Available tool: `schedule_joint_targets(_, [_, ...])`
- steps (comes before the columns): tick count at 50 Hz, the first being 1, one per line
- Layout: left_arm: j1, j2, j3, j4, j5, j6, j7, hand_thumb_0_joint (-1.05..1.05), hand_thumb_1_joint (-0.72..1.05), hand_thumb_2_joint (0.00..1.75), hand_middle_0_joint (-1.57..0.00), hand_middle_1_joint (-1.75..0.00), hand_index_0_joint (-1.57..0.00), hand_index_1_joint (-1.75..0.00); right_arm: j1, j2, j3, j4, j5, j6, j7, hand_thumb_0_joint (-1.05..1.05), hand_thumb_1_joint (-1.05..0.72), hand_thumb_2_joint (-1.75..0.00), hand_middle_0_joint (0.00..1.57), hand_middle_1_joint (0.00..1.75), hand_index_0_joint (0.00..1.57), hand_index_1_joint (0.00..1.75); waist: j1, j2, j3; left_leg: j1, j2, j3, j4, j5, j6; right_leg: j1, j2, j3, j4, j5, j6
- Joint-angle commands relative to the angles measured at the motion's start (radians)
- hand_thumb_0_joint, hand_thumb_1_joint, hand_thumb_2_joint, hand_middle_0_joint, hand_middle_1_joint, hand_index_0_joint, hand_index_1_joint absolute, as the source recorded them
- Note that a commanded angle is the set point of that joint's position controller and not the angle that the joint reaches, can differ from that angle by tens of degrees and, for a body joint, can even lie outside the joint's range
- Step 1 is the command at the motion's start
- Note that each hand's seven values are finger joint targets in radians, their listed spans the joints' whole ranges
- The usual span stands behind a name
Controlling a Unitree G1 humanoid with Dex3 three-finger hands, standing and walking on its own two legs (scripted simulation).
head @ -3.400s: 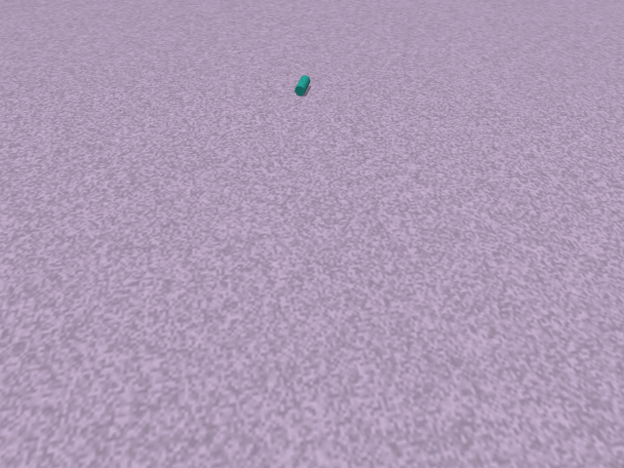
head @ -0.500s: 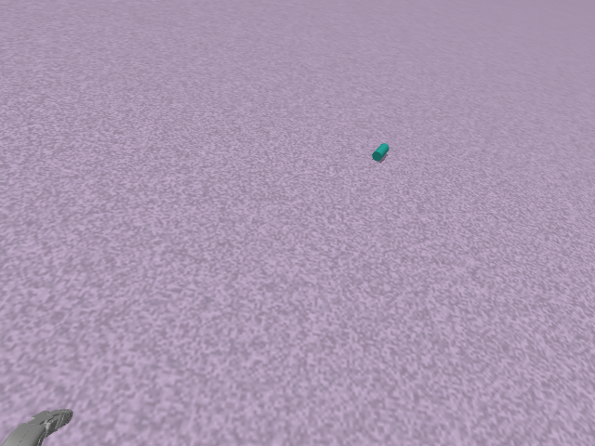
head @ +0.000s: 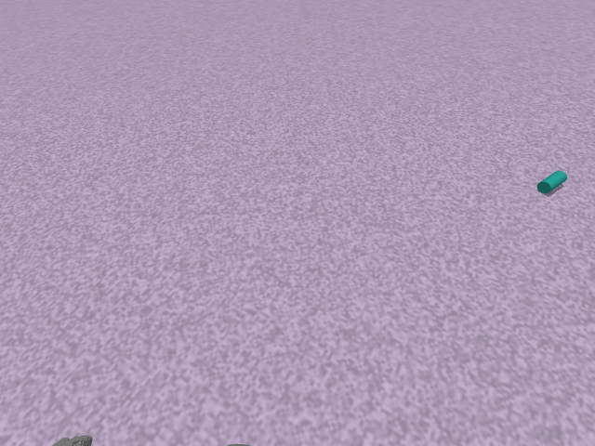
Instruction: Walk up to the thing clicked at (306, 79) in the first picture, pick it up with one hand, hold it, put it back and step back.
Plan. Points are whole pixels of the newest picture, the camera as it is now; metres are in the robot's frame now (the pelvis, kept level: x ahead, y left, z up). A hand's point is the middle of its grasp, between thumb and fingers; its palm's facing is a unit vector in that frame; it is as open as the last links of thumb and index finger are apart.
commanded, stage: walk up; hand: left
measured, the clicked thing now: (552, 182) +1.52 -1.09 -0.73
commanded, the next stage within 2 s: none
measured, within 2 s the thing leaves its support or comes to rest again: neither
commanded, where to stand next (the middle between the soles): +1.38 -1.44 m, yaw +35 degrees
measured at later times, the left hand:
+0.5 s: hand (243, 347) +0.32 +0.14 -0.16, palm faces +0.10 -0.96 -0.25, open 7.4 cm
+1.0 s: hand (350, 285) +0.45 -0.05 -0.14, palm faces +0.36 -0.87 -0.34, open 7.4 cm
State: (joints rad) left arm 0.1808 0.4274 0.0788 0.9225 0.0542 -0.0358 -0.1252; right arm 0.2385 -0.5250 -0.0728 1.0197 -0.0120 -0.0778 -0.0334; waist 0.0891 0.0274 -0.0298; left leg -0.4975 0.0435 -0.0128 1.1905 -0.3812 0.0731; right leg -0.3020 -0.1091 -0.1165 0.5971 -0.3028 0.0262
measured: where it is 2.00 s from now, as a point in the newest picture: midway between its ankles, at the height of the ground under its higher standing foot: (495, 287)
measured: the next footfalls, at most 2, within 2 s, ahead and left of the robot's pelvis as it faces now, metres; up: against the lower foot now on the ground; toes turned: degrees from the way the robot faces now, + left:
left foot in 0.24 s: +0.28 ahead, +0.02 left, +0.00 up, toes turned +12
right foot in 0.66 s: +0.53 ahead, -0.37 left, +0.00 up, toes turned +10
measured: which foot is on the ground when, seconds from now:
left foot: up 0.00-0.22, down 0.24-0.66, up 0.68-1.00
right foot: down 0.00-0.24, up 0.26-0.64, down 0.66-1.00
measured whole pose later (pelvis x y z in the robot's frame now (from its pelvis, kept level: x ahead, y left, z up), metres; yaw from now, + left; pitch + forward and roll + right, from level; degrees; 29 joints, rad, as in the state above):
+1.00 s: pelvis +0.51 -0.34 +0.00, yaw +21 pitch -1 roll -1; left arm 0.29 0.45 0.11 0.78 0.05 0.05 -0.10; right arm 0.33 -0.42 -0.02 0.94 -0.01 -0.09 -0.06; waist 0.08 -0.04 0.04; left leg -0.50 0.02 0.11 0.78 -0.27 0.05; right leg -0.16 0.07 -0.23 0.49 -0.33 -0.13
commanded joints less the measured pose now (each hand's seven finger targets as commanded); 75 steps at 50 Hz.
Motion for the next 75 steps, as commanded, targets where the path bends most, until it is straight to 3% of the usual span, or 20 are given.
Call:
schedule_joint_targets(1, [-0.044,0.269,0.064,-0.064,-0.020,-0.019,0.038,0.00,0.90,0.90,-0.20,-0.30,-0.20,-0.30,0.002,-0.172,-0.031,-0.088,0.004,-0.035,0.025,0.00,-0.90,-0.90,0.20,0.30,0.20,0.30,-0.030,-0.259,0.076,-0.188,0.040,0.018,-0.173,0.084,-0.025,0.188,-0.144,0.120,-0.314,0.181,-0.165])
schedule_joint_targets(10, [0.020,0.243,0.053,-0.184,-0.019,0.019,0.035,0.00,0.90,0.90,-0.20,-0.30,-0.20,-0.30,0.289,-0.164,-0.069,-0.122,0.023,-0.008,-0.021,0.00,-0.90,-0.90,0.20,0.30,0.20,0.30,-0.162,-0.088,-0.084,0.574,-0.063,0.142,-0.597,0.280,0.050,-0.041,-0.065,-0.076,0.135,0.639,-0.099])
schedule_joint_targets(11, [0.030,0.215,0.040,-0.203,-0.015,0.017,0.044,0.00,0.90,0.90,-0.20,-0.30,-0.20,-0.30,0.400,-0.211,-0.091,-0.114,0.009,-0.010,-0.038,0.00,-0.90,-0.90,0.20,0.30,0.20,0.30,-0.224,-0.015,-0.118,0.734,0.031,-0.038,-0.631,0.177,0.107,-0.202,-0.034,-0.043,0.382,0.490,-0.073])
schedule_joint_targets(12, [0.073,0.143,0.022,-0.225,0.001,0.016,0.040,0.00,0.90,0.90,-0.20,-0.30,-0.20,-0.30,0.395,-0.285,-0.112,-0.141,-0.001,-0.014,-0.056,0.00,-0.90,-0.90,0.20,0.30,0.20,0.30,-0.188,0.183,-0.130,0.868,0.299,-0.473,-0.675,0.067,0.153,-0.470,0.075,0.016,0.621,-0.260,-0.052])
schedule_joint_targets(13, [0.086,0.251,0.044,-0.232,-0.004,0.030,0.042,0.00,0.90,0.90,-0.20,-0.30,-0.20,-0.30,0.324,-0.335,-0.115,-0.208,0.037,-0.022,-0.066,0.00,-0.90,-0.90,0.20,0.30,0.20,0.30,-0.166,-0.010,-0.129,0.764,0.481,-0.854,-0.839,-0.111,0.259,-0.559,0.082,0.182,0.769,-0.248,-0.004])
schedule_joint_targets(14, [-0.003,0.349,0.065,-0.238,0.003,0.031,0.043,0.00,0.90,0.90,-0.20,-0.30,-0.20,-0.30,0.263,-0.323,-0.111,-0.209,0.074,-0.025,-0.069,0.00,-0.90,-0.90,0.20,0.30,0.20,0.30,-0.181,-0.091,-0.079,0.649,0.495,-0.872,-0.898,-0.159,0.303,-0.560,0.025,0.285,0.828,-0.185,-0.006])
schedule_joint_targets(19, [0.077,0.265,0.067,-0.190,-0.009,0.057,0.006,0.00,0.90,0.90,-0.20,-0.30,-0.20,-0.30,0.100,-0.228,-0.053,-0.201,0.025,-0.069,-0.048,0.00,-0.90,-0.90,0.20,0.30,0.20,0.30,-0.036,0.030,0.078,0.114,0.208,-0.234,-0.864,0.038,0.155,-0.296,-0.073,0.227,0.573,-0.037,-0.025])
schedule_joint_targets(29, [-0.123,0.227,0.090,-0.270,-0.014,0.071,-0.036,0.00,0.90,0.90,-0.20,-0.30,-0.20,-0.30,0.119,-0.317,-0.079,-0.158,-0.011,-0.065,-0.036,0.00,-0.90,-0.90,0.20,0.30,0.20,0.30,-0.087,0.176,0.058,0.117,0.181,-0.162,-0.822,0.045,0.116,-0.171,-0.029,0.125,0.168,0.031,-0.022])
schedule_joint_targets(32, [0.155,0.274,0.128,-0.186,-0.008,0.059,-0.020,0.00,0.90,0.90,-0.20,-0.30,-0.20,-0.30,0.047,-0.233,-0.050,-0.177,-0.012,-0.038,-0.049,0.00,-0.90,-0.90,0.20,0.30,0.20,0.30,0.086,-0.006,-0.101,-0.058,0.103,-0.008,-0.345,0.232,0.052,0.299,0.040,0.083,-0.029,0.016,-0.060])
schedule_joint_targets(33, [0.273,0.367,0.156,-0.156,0.014,0.048,-0.001,0.00,0.90,0.90,-0.20,-0.30,-0.20,-0.30,0.118,-0.105,-0.006,-0.176,-0.006,-0.034,-0.053,0.00,-0.90,-0.90,0.20,0.30,0.20,0.30,0.146,-0.324,-0.127,-0.315,-0.033,0.069,-0.014,-0.073,0.004,0.444,-0.083,0.286,-0.160,-0.139,-0.064])
schedule_joint_targets(35, [0.075,0.428,0.146,-0.220,-0.018,0.038,0.035,0.00,0.90,0.90,-0.20,-0.30,-0.20,-0.30,0.149,-0.167,-0.020,-0.145,0.011,-0.025,-0.086,0.00,-0.90,-0.90,0.20,0.30,0.20,0.30,0.029,-0.367,-0.107,-0.371,0.013,-0.036,0.181,-0.129,-0.006,0.315,-0.303,0.689,-0.411,-0.415,-0.155])
schedule_joint_targets(39, [-0.024,0.263,0.098,-0.215,-0.030,0.032,0.041,0.00,0.90,0.90,-0.20,-0.30,-0.20,-0.30,0.222,-0.192,-0.028,-0.035,0.017,-0.030,-0.056,0.00,-0.90,-0.90,0.20,0.30,0.20,0.30,-0.063,-0.241,0.005,-0.175,0.040,-0.009,-0.060,0.024,-0.018,0.127,-0.122,0.287,-0.288,-0.127,-0.200])
schedule_joint_targets(44, [-0.004,0.220,0.086,-0.247,-0.017,0.035,0.037,0.00,0.90,0.90,-0.20,-0.30,-0.20,-0.30,0.184,-0.165,-0.025,-0.071,0.007,-0.020,-0.044,0.00,-0.90,-0.90,0.20,0.30,0.20,0.30,-0.048,-0.204,0.081,-0.106,0.016,0.056,-0.302,0.048,-0.041,0.113,-0.149,0.239,-0.364,-0.085,-0.271])
schedule_joint_targets(51, [-0.010,0.184,0.057,-0.308,0.002,0.054,0.029,0.00,0.90,0.90,-0.20,-0.30,-0.20,-0.30,0.349,-0.152,-0.032,-0.103,0.024,-0.027,-0.061,0.00,-0.90,-0.90,0.20,0.30,0.20,0.30,-0.144,-0.049,0.034,0.404,-0.011,0.097,-0.639,0.253,0.037,-0.100,-0.049,0.051,-0.008,0.461,-0.106])
schedule_joint_targets(54, [0.044,0.221,0.065,-0.354,0.017,0.057,0.047,0.00,0.90,0.90,-0.20,-0.30,-0.20,-0.30,0.393,-0.331,-0.087,-0.176,0.026,-0.020,-0.106,0.00,-0.90,-0.90,0.20,0.30,0.20,0.30,-0.189,0.054,-0.115,0.688,0.565,-0.797,-0.818,0.148,0.347,-0.578,0.118,0.205,0.708,-0.314,0.059])
schedule_joint_targets(60, [0.070,0.229,0.092,-0.294,-0.009,0.097,0.004,0.00,0.90,0.90,-0.20,-0.30,-0.20,-0.30,0.097,-0.260,-0.043,-0.202,0.010,-0.045,-0.089,0.00,-0.90,-0.90,0.20,0.30,0.20,0.30,-0.051,0.057,0.074,0.120,0.279,-0.141,-0.775,0.174,0.171,-0.342,-0.023,0.253,0.615,-0.055,-0.007])
schedule_joint_targets(68, [0.201,0.228,0.118,-0.195,-0.009,0.105,-0.010,0.00,0.90,0.90,-0.20,-0.30,-0.20,-0.30,-0.006,-0.301,-0.063,-0.176,-0.028,-0.031,-0.061,0.00,-0.90,-0.90,0.20,0.30,0.20,0.30,0.028,0.086,-0.005,-0.147,0.148,0.042,-0.597,-0.179,0.075,0.136,0.084,-0.023,0.132,0.034,-0.011])
schedule_joint_targets(70, [0.327,0.353,0.149,-0.184,0.024,0.085,0.016,0.00,0.90,0.90,-0.20,-0.30,-0.20,-0.30,0.049,-0.108,-0.001,-0.182,-0.016,-0.011,-0.069,0.00,-0.90,-0.90,0.20,0.30,0.20,0.30,0.104,-0.346,-0.009,-0.399,-0.038,0.170,-0.003,-0.249,-0.004,0.231,-0.099,0.370,-0.167,-0.177,-0.108])
schedule_joint_targets(72, [0.109,0.417,0.150,-0.261,-0.023,0.068,0.045,0.00,0.90,0.90,-0.20,-0.30,-0.20,-0.30,0.018,-0.178,-0.019,-0.176,0.009,-0.013,-0.094,0.00,-0.90,-0.90,0.20,0.30,0.20,0.30,0.002,-0.312,0.038,-0.378,0.040,0.005,0.077,-0.188,-0.008,0.106,-0.256,0.712,-0.395,-0.320,-0.273])
schedule_joint_targets(75, [0.037,0.313,0.120,-0.244,-0.016,0.070,0.056,0.00,0.90,0.90,-0.20,-0.30,-0.20,-0.30,0.119,-0.197,-0.024,-0.078,0.020,-0.026,-0.079,0.00,-0.90,-0.90,0.20,0.30,0.20,0.30,-0.058,-0.271,0.076,-0.241,0.067,0.038,-0.093,-0.113,-0.011,0.047,-0.149,0.422,-0.214,-0.096,-0.301])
